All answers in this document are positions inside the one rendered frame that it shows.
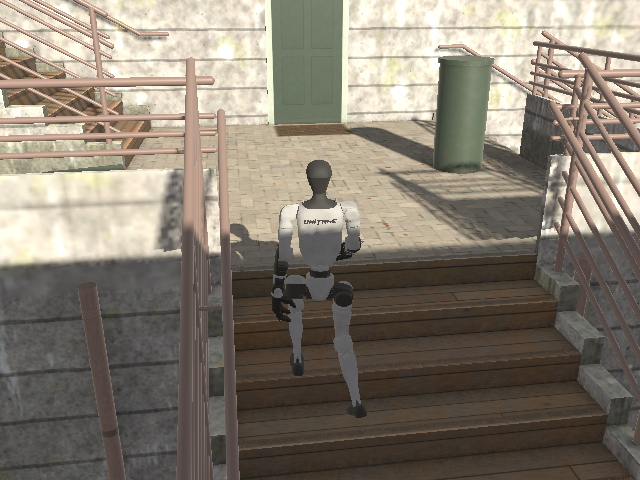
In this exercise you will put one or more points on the robot right upper arm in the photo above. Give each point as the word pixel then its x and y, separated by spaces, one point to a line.
pixel 352 216

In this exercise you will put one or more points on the right robot hand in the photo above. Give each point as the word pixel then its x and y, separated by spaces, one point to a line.
pixel 343 255

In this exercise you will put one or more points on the left robot hand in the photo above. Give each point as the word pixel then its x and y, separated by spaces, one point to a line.
pixel 278 308

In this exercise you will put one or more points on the left robot foot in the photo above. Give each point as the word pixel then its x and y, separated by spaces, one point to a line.
pixel 297 368

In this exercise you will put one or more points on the robot right forearm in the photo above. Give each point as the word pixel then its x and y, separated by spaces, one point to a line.
pixel 349 252

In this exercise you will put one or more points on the robot right shin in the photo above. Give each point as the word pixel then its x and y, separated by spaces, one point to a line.
pixel 349 369

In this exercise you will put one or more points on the robot left upper arm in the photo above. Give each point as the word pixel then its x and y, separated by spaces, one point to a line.
pixel 285 232

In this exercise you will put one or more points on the robot left forearm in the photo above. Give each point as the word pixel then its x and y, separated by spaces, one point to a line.
pixel 279 276

